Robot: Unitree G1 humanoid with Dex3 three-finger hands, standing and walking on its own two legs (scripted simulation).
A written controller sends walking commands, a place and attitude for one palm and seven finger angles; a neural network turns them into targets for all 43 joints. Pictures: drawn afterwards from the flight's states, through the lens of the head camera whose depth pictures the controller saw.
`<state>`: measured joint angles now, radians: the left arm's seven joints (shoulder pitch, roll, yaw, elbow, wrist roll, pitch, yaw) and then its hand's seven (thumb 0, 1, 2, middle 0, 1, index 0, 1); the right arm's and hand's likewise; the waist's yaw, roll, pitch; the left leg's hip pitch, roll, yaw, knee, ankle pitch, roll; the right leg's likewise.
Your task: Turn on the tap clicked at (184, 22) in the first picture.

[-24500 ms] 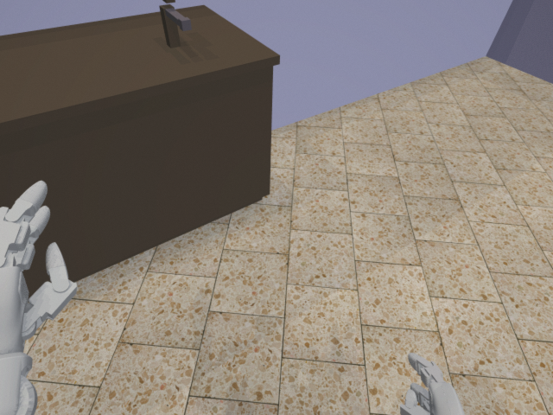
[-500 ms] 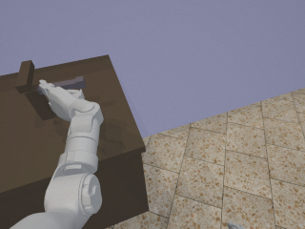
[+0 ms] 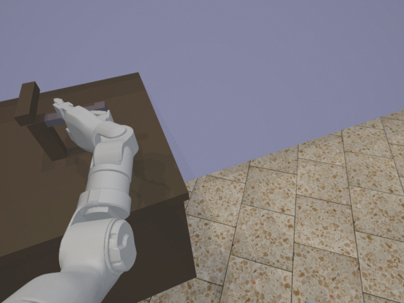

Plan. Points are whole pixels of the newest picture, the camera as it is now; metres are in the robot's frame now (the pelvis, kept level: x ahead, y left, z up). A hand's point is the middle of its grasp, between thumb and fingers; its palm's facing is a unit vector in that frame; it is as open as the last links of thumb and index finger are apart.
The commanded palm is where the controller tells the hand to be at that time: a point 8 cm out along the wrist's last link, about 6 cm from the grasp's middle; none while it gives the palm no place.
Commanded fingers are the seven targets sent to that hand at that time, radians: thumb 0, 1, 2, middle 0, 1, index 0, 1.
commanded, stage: lift the hand up off the lever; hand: left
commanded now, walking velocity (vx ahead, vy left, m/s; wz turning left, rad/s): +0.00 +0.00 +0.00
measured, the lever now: (101, 110) +0.53 +0.25 +0.13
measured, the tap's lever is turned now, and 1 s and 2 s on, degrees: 86 86 86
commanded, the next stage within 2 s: draw the hand back beside the body in 0.70 s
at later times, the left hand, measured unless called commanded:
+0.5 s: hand (105, 112) +0.44 +0.20 +0.19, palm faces +0.82 -0.57 -0.06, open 7.8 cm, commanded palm +0.38 +0.21 +0.20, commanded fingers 0.00 0.90 0.90 -0.15 -0.15 -0.15 -0.15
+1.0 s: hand (113, 112) +0.41 +0.17 +0.20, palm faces +0.49 -0.87 -0.07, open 7.8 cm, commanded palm +0.35 +0.22 +0.20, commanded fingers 0.00 0.90 0.90 -0.16 -0.18 -0.16 -0.18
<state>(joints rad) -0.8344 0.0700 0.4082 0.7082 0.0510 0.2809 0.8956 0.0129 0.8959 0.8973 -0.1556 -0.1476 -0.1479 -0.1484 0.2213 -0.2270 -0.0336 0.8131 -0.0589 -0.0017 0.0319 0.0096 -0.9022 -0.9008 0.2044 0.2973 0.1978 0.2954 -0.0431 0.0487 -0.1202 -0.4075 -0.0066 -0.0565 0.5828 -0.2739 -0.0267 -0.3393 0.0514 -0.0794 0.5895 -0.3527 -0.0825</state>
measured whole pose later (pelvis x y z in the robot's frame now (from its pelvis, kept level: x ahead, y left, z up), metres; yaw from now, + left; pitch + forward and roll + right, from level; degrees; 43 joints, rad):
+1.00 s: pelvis +0.01 +0.00 +0.01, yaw -2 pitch +0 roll +1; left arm -0.49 0.14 0.23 0.24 -0.03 0.33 0.43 0.01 0.90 0.90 -0.16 -0.16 -0.15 -0.16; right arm 0.18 -0.23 -0.01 0.71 0.02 0.08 -0.06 0.01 -0.90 -0.90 0.21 0.30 0.20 0.30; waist -0.01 0.04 -0.08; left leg -0.20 0.00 -0.01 0.46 -0.25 -0.02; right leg -0.16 0.06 -0.04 0.49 -0.33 -0.08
